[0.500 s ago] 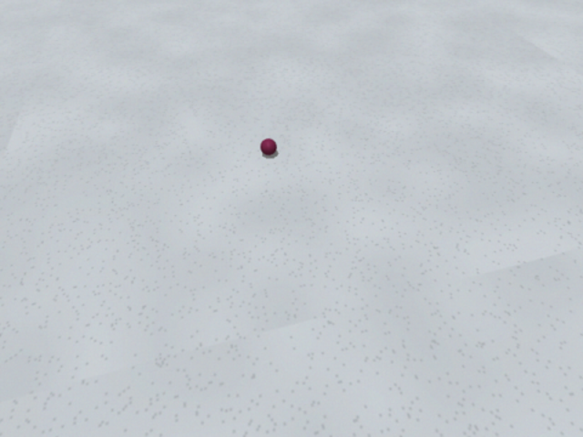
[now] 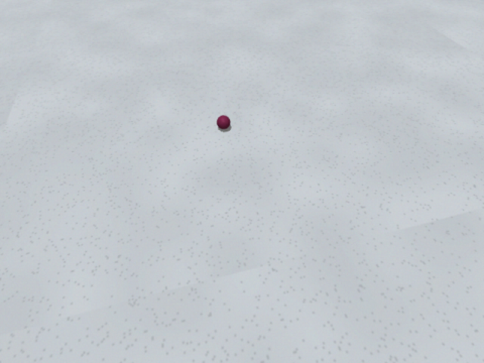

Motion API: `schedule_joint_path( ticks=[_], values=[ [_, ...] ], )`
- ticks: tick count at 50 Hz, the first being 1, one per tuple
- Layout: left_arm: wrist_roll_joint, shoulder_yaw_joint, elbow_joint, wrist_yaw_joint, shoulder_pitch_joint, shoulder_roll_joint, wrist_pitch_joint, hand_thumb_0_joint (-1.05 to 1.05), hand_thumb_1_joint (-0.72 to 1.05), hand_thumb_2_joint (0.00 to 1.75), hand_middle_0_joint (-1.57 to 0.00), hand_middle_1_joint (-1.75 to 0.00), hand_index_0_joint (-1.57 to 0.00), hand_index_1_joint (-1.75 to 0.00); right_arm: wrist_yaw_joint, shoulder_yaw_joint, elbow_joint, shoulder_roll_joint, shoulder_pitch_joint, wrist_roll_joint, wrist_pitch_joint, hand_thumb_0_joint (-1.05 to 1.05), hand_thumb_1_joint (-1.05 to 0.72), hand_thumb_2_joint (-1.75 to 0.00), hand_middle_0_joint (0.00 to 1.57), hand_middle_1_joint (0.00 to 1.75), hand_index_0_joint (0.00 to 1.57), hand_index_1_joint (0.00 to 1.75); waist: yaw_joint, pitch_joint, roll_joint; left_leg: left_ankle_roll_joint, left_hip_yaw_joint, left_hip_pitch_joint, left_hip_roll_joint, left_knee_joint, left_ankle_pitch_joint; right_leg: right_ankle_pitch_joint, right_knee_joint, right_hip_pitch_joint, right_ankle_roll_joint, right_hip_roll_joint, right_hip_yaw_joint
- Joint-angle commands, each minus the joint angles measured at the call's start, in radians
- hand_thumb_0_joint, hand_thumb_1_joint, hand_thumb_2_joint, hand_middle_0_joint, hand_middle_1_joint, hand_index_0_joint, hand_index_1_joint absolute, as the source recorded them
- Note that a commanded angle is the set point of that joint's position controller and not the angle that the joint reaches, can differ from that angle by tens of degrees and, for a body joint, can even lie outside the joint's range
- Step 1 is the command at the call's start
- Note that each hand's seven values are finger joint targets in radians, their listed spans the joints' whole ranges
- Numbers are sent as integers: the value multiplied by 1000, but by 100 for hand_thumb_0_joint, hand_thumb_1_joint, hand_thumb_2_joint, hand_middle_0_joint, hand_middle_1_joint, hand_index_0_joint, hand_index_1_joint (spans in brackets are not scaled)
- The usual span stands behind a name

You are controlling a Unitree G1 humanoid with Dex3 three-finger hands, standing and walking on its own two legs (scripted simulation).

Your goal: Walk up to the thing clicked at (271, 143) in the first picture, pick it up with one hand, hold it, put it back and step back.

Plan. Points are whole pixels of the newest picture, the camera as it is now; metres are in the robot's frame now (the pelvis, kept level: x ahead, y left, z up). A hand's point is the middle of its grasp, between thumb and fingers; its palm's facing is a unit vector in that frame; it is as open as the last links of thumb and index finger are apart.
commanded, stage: stand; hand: left
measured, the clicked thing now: (223, 122) +1.57 +0.18 -0.74
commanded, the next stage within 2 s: walk up in 0.62 s
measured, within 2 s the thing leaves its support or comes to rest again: neither
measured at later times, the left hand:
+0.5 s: hand out of the picture +0.07 +0.25 -0.16, palm faces -0.01 -0.94 -0.34, open 7.4 cm
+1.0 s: hand out of the picture +0.11 +0.36 -0.18, palm faces -0.01 -0.93 -0.36, open 7.4 cm
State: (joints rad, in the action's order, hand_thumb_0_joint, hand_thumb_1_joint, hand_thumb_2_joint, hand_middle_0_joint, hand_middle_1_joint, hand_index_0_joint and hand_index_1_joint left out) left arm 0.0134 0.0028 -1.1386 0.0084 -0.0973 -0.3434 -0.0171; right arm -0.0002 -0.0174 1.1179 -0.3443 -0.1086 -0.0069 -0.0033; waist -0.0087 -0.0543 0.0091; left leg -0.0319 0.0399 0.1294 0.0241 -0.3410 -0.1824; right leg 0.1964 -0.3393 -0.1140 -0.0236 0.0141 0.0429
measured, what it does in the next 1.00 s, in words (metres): walks ahead: left foot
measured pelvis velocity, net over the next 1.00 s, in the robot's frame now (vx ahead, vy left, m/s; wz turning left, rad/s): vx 0.10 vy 0.06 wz -0.02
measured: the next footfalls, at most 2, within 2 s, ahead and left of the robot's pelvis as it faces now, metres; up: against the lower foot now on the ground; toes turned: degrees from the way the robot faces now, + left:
left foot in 0.92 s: +0.19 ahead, +0.19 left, +0.00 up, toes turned +4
right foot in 1.40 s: +0.45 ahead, -0.11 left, +0.00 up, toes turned -8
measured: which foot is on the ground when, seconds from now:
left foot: down 0.00-0.66, up 0.68-0.90, down 0.92-1.00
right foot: down 0.00-0.94, up 0.96-1.00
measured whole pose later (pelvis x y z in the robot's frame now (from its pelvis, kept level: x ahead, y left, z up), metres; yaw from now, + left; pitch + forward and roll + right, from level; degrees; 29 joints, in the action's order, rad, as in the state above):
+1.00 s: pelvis +0.10 +0.06 -0.03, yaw -1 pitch -3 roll +0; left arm 0.04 0.09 -1.03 0.06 -0.30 -0.47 0.00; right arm -0.06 0.11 0.96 -0.42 -0.23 -0.04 -0.07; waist -0.02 -0.04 -0.07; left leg 0.00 -0.07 0.33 0.05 -0.65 -0.26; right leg 0.51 -0.91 -0.21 -0.06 -0.01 -0.08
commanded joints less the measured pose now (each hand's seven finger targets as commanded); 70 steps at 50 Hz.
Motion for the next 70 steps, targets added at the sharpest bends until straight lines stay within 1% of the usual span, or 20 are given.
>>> schedule_joint_path(
  ticks=[1, 30, 31, 32, 33, 35, 37, 42, 45, 46, 47, 48, 49, 50, 52, 54, 59, 66, 68, 70],
  values=[
    [-4, 37, 60, -18, 43, -213, -18, 0, 90, 90, -20, -30, -20, -30, 15, 40, -55, -206, 29, -2, -26, 0, -90, -90, 20, 30, 20, 30, 8, 93, -1, 47, 70, 1, 101, 39, 182, -198, 55, 52, -2, -149, -114],
    [-5, 43, 58, -18, 32, -218, -19, 0, 90, 90, -20, -30, -20, -30, 15, 45, -58, -209, 21, -2, -25, 0, -90, -90, 20, 30, 20, 30, 5, 90, -14, 44, 70, -23, 96, 49, 155, -166, 75, 38, -5, -147, -115],
    [13, 117, 114, 17, -56, -334, -33, 0, 90, 90, -20, -30, -20, -30, -11, 116, -119, -309, -24, -23, -45, 0, -90, -90, 20, 30, 20, 30, -12, 186, -53, 123, 50, 21, 49, -89, -386, 404, 25, 89, -49, -116, -143],
    [25, 127, 108, 27, -79, -342, -36, 0, 90, 90, -20, -30, -20, -30, -25, 121, -127, -307, 17, -35, -45, 0, -90, -90, 20, 30, 20, 30, -39, 99, -61, 117, 18, 216, 30, -158, -481, 596, 66, 90, -88, -183, -235],
    [30, 139, 111, 30, -87, -362, -38, 0, 90, 90, -20, -30, -20, -30, -32, 116, -149, -280, 59, -41, -41, 0, -90, -90, 20, 30, 20, 30, -57, 10, -146, 85, -80, 378, -24, -323, -396, 709, 186, 111, -134, -284, -361],
    [29, 151, 157, 31, -92, -372, -53, 0, 90, 90, -20, -30, -20, -30, -44, 117, -192, -269, 98, -41, -46, 0, -90, -90, 20, 30, 20, 30, -84, -87, -118, 64, -31, 558, 46, -468, -281, 641, 262, 129, -233, -421, -499],
    [30, 147, 169, 34, -109, -335, -58, 0, 90, 90, -20, -30, -20, -30, -55, 124, -195, -255, 84, -37, -60, 0, -90, -90, 20, 30, 20, 30, -81, -77, -86, 53, -1, 548, 79, -435, -264, 442, 227, 165, -233, -351, -425],
    [26, 144, 245, 51, -21, -341, -52, 0, 90, 90, -20, -30, -20, -30, -80, 145, -211, -247, -15, -32, -59, 0, -90, -90, 20, 30, 20, 30, -13, -16, -172, 41, -54, 235, 63, -296, -149, 406, 181, -55, -153, -238, -223],
    [23, 128, 286, 62, 54, -312, -42, 0, 90, 90, -20, -30, -20, -30, -66, 183, -156, -272, -240, -30, -64, 0, -90, -90, 20, 30, 20, 30, 114, 7, -93, 32, -89, -182, 29, -192, -13, 425, -54, -395, -110, -161, -101],
    [27, 113, 287, 62, 11, -254, -38, 0, 90, 90, -20, -30, -20, -30, -52, 207, -117, -324, -369, -35, -71, 0, -90, -90, 20, 30, 20, 30, 173, 79, 103, 51, -39, -393, 34, -178, -95, 418, -328, -526, -86, -98, -48],
    [20, 89, 287, 57, -54, -171, -38, 0, 90, 90, -20, -30, -20, -30, -35, 222, -114, -402, -452, -52, -79, 0, -90, -90, 20, 30, 20, 30, 194, 101, 365, 91, 263, -400, 204, 23, -487, 436, -699, -639, -60, 53, -20],
    [7, 88, 279, 50, -96, -201, -34, 0, 90, 90, -20, -30, -20, -30, -30, 219, -168, -443, -348, -48, -87, 0, -90, -90, 20, 30, 20, 30, 134, 66, 292, 149, 655, -229, 375, 219, -749, 374, -837, -655, -35, 84, -154],
    [10, 99, 272, 45, -128, -280, -36, 0, 90, 90, -20, -30, -20, -30, -36, 215, -214, -456, -201, -18, -86, 0, -90, -90, 20, 30, 20, 30, 75, 8, 212, 237, 696, -94, 427, 279, -809, 318, -837, -589, -49, -1, -222],
    [7, 96, 263, 44, -131, -298, -41, 0, 90, 90, -20, -30, -20, -30, -38, 203, -240, -439, -122, -12, -87, 0, -90, -90, 20, 30, 20, 30, 35, -50, 173, 267, 620, -14, 427, 260, -728, 262, -840, -576, -42, -56, -214],
    [-6, 112, 213, 53, -160, -332, -46, 0, 90, 90, -20, -30, -20, -30, -39, 169, -266, -354, -83, -13, -98, 0, -90, -90, 20, 30, 20, 30, 5, -87, 123, 212, 331, 51, 296, 196, -522, 150, -745, -512, -13, -94, -199],
    [-8, 111, 204, 66, -182, -320, -43, 0, 90, 90, -20, -30, -20, -30, -40, 160, -262, -326, -125, -4, -109, 0, -90, -90, 20, 30, 20, 30, 14, -90, 139, 193, 197, 53, 251, 207, -398, 77, -676, -486, 10, -98, -152],
    [2, 109, 263, 91, -95, -294, -36, 0, 90, 90, -20, -30, -20, -30, -42, 163, -277, -338, -154, -3, -117, 0, -90, -90, 20, 30, 20, 30, 25, -90, 117, 229, 73, 18, 246, 233, -284, -19, -486, -492, 49, -126, -81],
    [1, 99, 320, 100, 67, -241, -49, 0, 90, 90, -20, -30, -20, -30, -36, 161, -284, -345, -222, -1, -102, 0, -90, -90, 20, 30, 20, 30, 66, -56, 87, 204, -38, -42, 225, 104, 62, -102, -235, -348, -4, -105, 8],
    [0, 106, 302, 91, 8, -246, -51, 0, 90, 90, -20, -30, -20, -30, -28, 163, -298, -351, -210, -5, -93, 0, -90, -90, 20, 30, 20, 30, 29, 4, 78, 193, -50, -68, 229, -15, 238, -64, -218, -244, -19, -73, 39],
    [0, 143, 236, 68, -227, -307, -59, 0, 90, 90, -20, -30, -20, -30, -23, 140, -307, -295, -254, -11, -87, 0, -90, -90, 20, 30, 20, 30, -85, 184, -89, 134, -126, 23, 143, -437, 314, -22, -162, 136, -49, -35, 42]
  ],
)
